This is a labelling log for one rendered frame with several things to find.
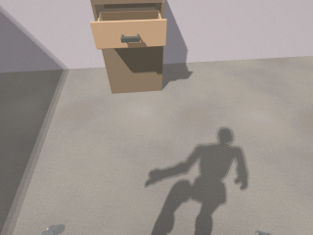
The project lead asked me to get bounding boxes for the cabinet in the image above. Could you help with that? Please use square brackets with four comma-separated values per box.
[90, 0, 165, 94]

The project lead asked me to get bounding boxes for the drawer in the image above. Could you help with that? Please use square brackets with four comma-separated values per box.
[90, 10, 167, 50]

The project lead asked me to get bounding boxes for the handle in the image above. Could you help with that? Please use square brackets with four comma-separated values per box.
[120, 33, 140, 43]

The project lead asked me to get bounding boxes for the robot left hand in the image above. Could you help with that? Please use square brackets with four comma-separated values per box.
[40, 224, 66, 235]

